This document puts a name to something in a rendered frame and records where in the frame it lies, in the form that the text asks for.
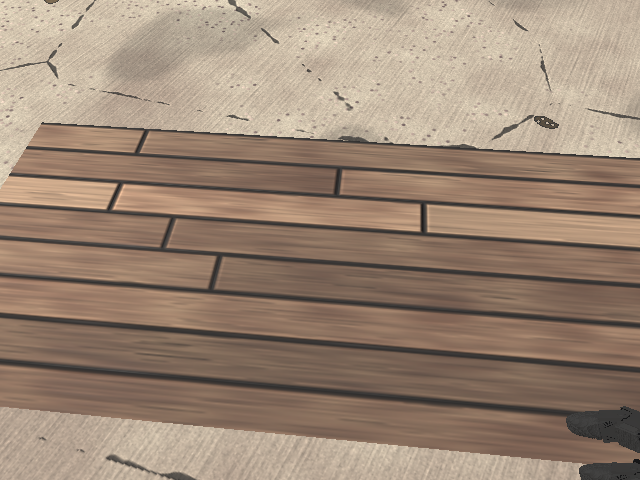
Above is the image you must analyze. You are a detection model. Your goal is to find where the robot right hand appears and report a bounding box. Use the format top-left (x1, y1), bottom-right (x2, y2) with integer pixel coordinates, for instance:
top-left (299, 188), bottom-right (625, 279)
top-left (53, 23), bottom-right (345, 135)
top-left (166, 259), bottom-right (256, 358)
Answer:
top-left (566, 406), bottom-right (640, 480)

